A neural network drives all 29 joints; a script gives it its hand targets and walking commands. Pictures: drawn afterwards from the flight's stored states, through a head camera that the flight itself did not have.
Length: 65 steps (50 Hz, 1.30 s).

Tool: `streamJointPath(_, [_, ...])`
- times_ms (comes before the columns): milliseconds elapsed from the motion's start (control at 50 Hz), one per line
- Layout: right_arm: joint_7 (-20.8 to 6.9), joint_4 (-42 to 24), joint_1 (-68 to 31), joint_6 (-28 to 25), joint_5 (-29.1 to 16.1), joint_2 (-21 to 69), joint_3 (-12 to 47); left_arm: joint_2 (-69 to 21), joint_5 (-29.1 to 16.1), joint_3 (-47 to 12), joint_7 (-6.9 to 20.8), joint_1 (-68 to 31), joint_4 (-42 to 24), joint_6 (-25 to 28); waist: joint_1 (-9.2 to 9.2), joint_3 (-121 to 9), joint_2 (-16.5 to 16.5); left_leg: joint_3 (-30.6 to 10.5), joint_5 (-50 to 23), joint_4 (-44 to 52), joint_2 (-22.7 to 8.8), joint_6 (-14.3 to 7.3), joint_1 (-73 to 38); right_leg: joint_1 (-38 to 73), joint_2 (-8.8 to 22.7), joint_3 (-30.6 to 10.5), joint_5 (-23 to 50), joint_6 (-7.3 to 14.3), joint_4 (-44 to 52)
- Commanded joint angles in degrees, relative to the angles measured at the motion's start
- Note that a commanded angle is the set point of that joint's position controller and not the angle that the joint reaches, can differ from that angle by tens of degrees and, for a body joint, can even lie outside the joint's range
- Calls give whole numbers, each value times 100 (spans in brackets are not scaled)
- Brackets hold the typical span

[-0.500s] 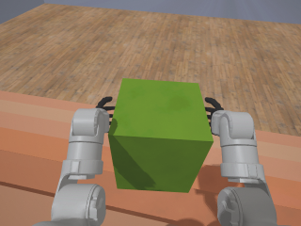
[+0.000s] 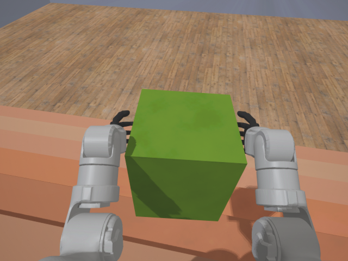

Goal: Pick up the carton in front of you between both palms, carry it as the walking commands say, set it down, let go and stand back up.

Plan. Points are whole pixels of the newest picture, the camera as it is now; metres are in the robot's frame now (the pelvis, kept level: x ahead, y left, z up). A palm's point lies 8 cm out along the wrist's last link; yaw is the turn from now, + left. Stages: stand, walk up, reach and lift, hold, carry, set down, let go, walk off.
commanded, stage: carry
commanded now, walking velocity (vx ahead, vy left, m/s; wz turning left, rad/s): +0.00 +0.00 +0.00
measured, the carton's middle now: (181, 157) +0.35 +0.01 +0.06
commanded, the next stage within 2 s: none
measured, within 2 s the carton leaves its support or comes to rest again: neither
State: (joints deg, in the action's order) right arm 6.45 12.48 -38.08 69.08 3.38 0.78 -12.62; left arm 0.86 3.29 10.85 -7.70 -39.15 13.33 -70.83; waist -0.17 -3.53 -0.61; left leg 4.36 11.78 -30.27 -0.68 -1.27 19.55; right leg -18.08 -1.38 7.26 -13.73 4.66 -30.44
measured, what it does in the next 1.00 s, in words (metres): stands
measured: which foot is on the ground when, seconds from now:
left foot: down 0.00-1.00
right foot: down 0.00-1.00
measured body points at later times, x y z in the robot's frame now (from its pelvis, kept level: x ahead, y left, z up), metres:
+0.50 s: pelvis +0.00 +0.00 +0.00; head -0.01 +0.00 +0.45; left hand +0.36 +0.15 +0.12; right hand +0.36 -0.15 +0.12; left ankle +0.05 +0.11 -0.73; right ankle +0.03 -0.07 -0.73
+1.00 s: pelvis +0.00 +0.00 +0.00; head -0.01 +0.00 +0.45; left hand +0.36 +0.15 +0.12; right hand +0.36 -0.15 +0.12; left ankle +0.05 +0.11 -0.73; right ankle +0.03 -0.07 -0.73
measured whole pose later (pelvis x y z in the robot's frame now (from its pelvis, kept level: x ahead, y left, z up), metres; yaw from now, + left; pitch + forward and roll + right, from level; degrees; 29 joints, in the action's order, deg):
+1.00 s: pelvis +0.00 +0.00 +0.00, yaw +0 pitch +1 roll +0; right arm 6.5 13.2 -39.2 69.3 3.4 0.5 -12.6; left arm 1.1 3.0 10.8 -7.7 -39.6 13.7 -70.8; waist 0.2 -3.1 -0.6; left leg 4.1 11.9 -30.6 -0.8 -1.0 19.6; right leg -18.1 -1.5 7.5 -13.9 4.9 -30.8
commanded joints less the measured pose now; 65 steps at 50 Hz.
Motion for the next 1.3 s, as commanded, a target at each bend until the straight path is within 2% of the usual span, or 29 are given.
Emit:
streamJointPath(0, [-1373, -415, -3879, -47, -2337, 6403, 3333, -6508, -2391, -3037, 1498, -3995, -576, 249, -2, -2098, 55, -777, -832, 333, -815, -211, -651, 866, 942, -882, 1225, -39, 527])
streamJointPath(80, [-1310, -896, -4379, -107, -2457, 6319, 3384, -6673, -2552, -3155, 1470, -4153, -761, 275, 60, -2148, 233, -621, -442, 377, -713, -139, -821, 653, 957, -970, 1024, -20, 614])
streamJointPath(120, [-1301, -450, -3936, -45, -2455, 6502, 3386, -6455, -2509, -3084, 1415, -4248, -907, 256, 6, -2306, -133, -721, -647, 372, -758, -145, -863, 801, 940, -887, 1006, -48, 563])
streamJointPath(200, [-1286, -276, -3866, -24, -2321, 6228, 3181, -6438, -2532, -2986, 1455, -4373, -815, 239, 119, -2240, 141, -615, -581, 285, -609, -138, -760, 855, 1039, -1004, 1304, -64, 613])
streamJointPath(300, [-1319, -380, -3967, -62, -2302, 6344, 3267, -6519, -2488, -3032, 1491, -4197, -598, 255, -65, -2188, -109, -735, -359, 347, -654, -107, -780, 948, 1039, -933, 1260, -30, 756])
streamJointPath(380, [-1367, -235, -3960, -82, -2380, 6399, 3179, -6380, -2525, -3147, 1421, -4596, -874, 290, 87, -2007, 291, -658, -342, 387, -648, -79, -732, 773, 1077, -968, 935, -90, 850])
streamJointPath(420, [-1402, -395, -4034, -82, -2459, 6509, 3229, -6460, -2567, -3120, 1422, -4442, -867, 300, 0, -2243, 217, -687, -480, 424, -686, -133, -917, 695, 932, -922, 681, -37, 690])
streamJointPath(460, [-1330, -379, -4209, -10, -2503, 6383, 3258, -6445, -2524, -3014, 1456, -4163, -700, 284, 50, -2317, -265, -688, -262, 398, -679, -105, -832, 850, 955, -931, 850, -67, 668])
streamJointPath(480, [-1335, -535, -4160, -17, -2406, 6394, 3331, -6406, -2497, -3077, 1461, -4575, -1164, 268, 40, -2257, -233, -755, -201, 385, -686, -139, -763, 989, 978, -994, 985, -62, 730])
streamJointPath(520, [-1315, -611, -4295, -13, -2469, 6347, 3237, -6581, -2604, -3111, 1487, -4234, -880, 248, 107, -2241, 85, -536, -306, 210, -551, -35, -714, 978, 1010, -978, 1298, -111, 700])
streamJointPath(580, [-1395, -213, -3960, 1, -2357, 6417, 3198, -6413, -2452, -2996, 1423, -4453, -906, 273, 68, -2127, -119, -530, -269, 246, -561, -82, -627, 879, 977, -904, 1414, -9, 565])
streamJointPath(640, [-1380, -188, -4006, -29, -2266, 6257, 3076, -6510, -2393, -3052, 1397, -4251, -544, 275, 59, -2146, 146, -631, -642, 291, -718, -132, -741, 858, 1047, -963, 1412, 6, 497])
streamJointPath(660, [-1354, -215, -4073, -21, -2359, 6408, 3213, -6534, -2574, -3054, 1431, -4469, -941, 302, 120, -2346, 96, -667, -923, 267, -647, -98, -839, 965, 1020, -923, 1594, -106, 426])
streamJointPath(680, [-1357, -218, -3852, -47, -2313, 6284, 3063, -6451, -2528, -2939, 1439, -4201, -518, 239, 90, -2293, 19, -639, -676, 324, -727, -123, -902, 828, 938, -850, 1159, -54, 527])
streamJointPath(740, [-1365, -377, -4110, -75, -2346, 6424, 3208, -6489, -2522, -3189, 1434, -4677, -1001, 267, 71, -2284, 56, -590, -556, 339, -629, -123, -807, 929, 882, -732, 938, -50, 432])
streamJointPath(760, [-1370, -188, -4071, -42, -2305, 6287, 3074, -6522, -2511, -3146, 1428, -4621, -793, 254, 11, -1992, 362, -683, -478, 432, -693, -146, -709, 689, 917, -839, 776, -41, 525])
streamJointPath(800, [-1377, -167, -3742, -27, -2310, 6441, 3102, -6582, -2650, -3143, 1426, -4371, -736, 284, -7, -2116, -27, -624, -504, 286, -679, -114, -656, 810, 851, -744, 1014, -57, 497])
streamJointPath(820, [-1351, -580, -4241, -49, -2376, 6430, 3246, -6480, -2566, -3082, 1420, -4730, -1130, 338, 22, -2209, -51, -755, -911, 367, -689, -176, -716, 798, 861, -775, 1027, -31, 266])
streamJointPath(860, [-1326, -427, -4151, -80, -2440, 6396, 3315, -6534, -2528, -2963, 1414, -4449, -766, 265, 72, -2144, -62, -761, -572, 302, -740, -172, -618, 818, 840, -788, 911, -36, 425])
streamJointPath(880, [-1356, -362, -4164, -68, -2392, 6442, 3232, -6441, -2480, -3189, 1388, -4566, -814, 272, 80, -2242, 303, -608, -724, 312, -596, -148, -683, 832, 860, -794, 939, -24, 330])
streamJointPath(920, [-1368, -429, -4035, -32, -2427, 6445, 3196, -6370, -2590, -3191, 1394, -4617, -1248, 253, 25, -2385, 388, -692, -481, 244, -633, -125, -885, 806, 977, -978, 930, 15, 488])
streamJointPath(960, [-1349, -337, -4435, 0, -2509, 6428, 3288, -6351, -2482, -2976, 1427, -4363, -710, 254, 19, -2220, -275, -616, -577, 205, -627, -147, -888, 756, 879, -836, 1119, -20, 392])
streamJointPath(980, [-1363, -345, -3940, -35, -2311, 6322, 3155, -6521, -2474, -3132, 1440, -4144, -772, 222, 10, -2025, 106, -685, -433, 256, -733, -159, -787, 677, 971, -927, 1031, -44, 546])
streamJointPath(1040, [-1379, 23, -3741, -11, -2321, 6559, 3237, -6387, -2421, -2962, 1469, -4273, -757, 239, 56, -2030, -22, -764, -295, 311, -659, -155, -605, 777, 957, -848, 774, -53, 640])
streamJointPath(1100, [-1349, -459, -4271, -35, -2428, 6519, 3257, -6569, -2547, -3145, 1441, -4343, -716, 269, 73, -2439, 33, -621, -497, 139, -648, -144, -834, 981, 1033, -941, 1544, -9, 430])
streamJointPath(1120, [-1317, -496, -4359, -19, -2425, 6499, 3222, -6453, -2546, -3116, 1426, -4756, -1204, 310, 23, -2398, 223, -626, -620, 301, -639, -144, -993, 814, 1032, -991, 1334, 40, 436])
streamJointPath(1160, [-1301, -469, -4182, 21, -2319, 6267, 3217, -6585, -2502, -3046, 1453, -4299, -558, 190, 65, -2085, -68, -685, -400, 429, -689, -125, -782, 753, 966, -853, 876, -61, 510])
streamJointPath(1200, [-1327, -528, -3982, -12, -2276, 6433, 3229, -6612, -2585, -3104, 1467, -4427, -839, 226, 49, -2181, 116, -723, -402, 422, -684, -157, -736, 862, 927, -877, 660, -19, 542])
streamJointPath(1280, [-1363, -258, -3925, -21, -2397, 6388, 3260, -6441, -2533, -3029, 1412, -4376, -864, 230, 60, -2125, 75, -650, -464, 191, -669, -132, -742, 844, 1054, -966, 1391, -92, 634])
